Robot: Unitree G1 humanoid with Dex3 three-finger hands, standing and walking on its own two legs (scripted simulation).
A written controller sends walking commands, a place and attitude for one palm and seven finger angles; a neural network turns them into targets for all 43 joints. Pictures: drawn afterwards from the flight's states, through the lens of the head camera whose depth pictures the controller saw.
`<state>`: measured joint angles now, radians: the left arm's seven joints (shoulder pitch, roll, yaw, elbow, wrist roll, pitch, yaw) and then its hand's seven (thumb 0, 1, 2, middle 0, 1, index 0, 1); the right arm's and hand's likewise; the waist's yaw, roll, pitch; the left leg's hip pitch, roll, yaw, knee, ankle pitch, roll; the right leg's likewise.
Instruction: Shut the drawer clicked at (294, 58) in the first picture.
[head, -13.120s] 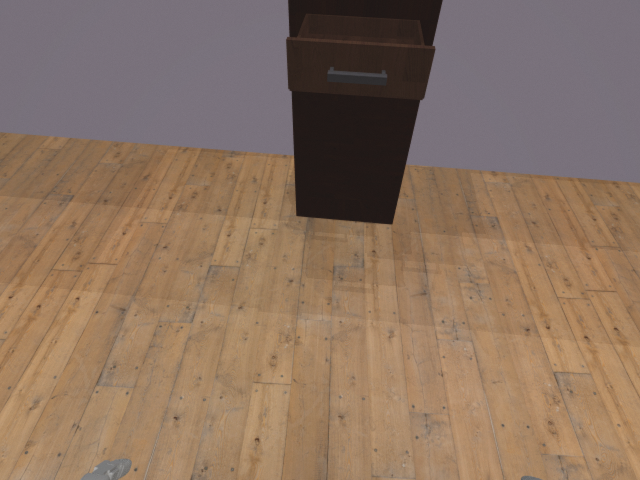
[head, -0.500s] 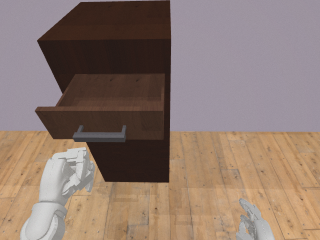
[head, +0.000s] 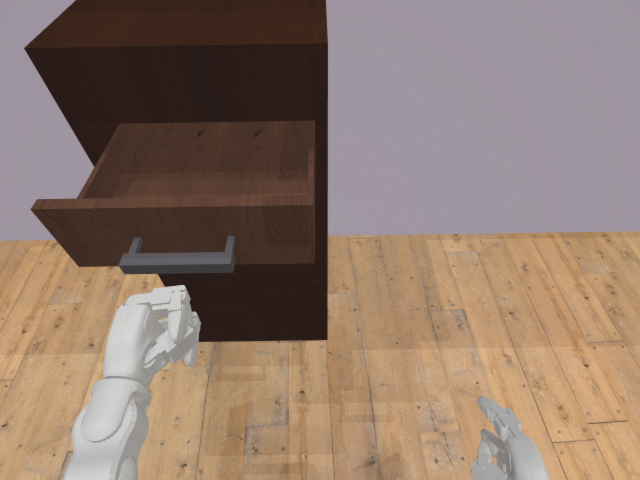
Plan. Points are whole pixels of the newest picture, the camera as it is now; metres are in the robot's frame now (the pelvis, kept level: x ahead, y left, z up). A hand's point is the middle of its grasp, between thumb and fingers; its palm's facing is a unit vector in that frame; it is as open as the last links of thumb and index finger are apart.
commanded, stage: bring the fist close to the handle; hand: left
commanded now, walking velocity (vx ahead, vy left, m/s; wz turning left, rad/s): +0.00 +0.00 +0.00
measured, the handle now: (181, 252) +0.41 +0.23 +0.03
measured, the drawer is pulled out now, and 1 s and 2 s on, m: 0.20 0.20 0.11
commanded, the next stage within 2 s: push the drawer shut in 0.92 s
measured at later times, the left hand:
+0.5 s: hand (207, 314) +0.31 +0.17 +0.03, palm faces +0.07 -1.00 -0.04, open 3.3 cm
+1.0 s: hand (209, 315) +0.32 +0.17 +0.02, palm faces +0.05 -1.00 -0.02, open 3.3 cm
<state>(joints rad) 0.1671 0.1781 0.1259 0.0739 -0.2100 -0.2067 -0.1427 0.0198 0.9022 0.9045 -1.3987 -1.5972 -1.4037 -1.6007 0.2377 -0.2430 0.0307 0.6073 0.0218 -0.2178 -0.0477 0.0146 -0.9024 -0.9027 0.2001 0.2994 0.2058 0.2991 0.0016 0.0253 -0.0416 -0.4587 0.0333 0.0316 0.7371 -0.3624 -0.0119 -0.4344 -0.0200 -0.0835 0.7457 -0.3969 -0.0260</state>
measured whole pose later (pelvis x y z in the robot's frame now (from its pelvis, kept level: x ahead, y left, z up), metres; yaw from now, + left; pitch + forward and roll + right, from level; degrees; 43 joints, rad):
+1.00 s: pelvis -0.01 +0.01 -0.03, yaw -1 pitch +12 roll +0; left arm -0.08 0.19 0.17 0.39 -0.19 -0.39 -0.11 0.02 0.90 0.90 -1.40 -1.60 -1.40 -1.60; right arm 0.26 -0.25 0.01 0.59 0.02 -0.08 -0.03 0.01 -0.90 -0.90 0.20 0.30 0.21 0.30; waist -0.03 0.02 -0.09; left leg -0.72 0.04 0.04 0.94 -0.43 0.00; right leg -0.69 -0.02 -0.07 0.93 -0.45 -0.02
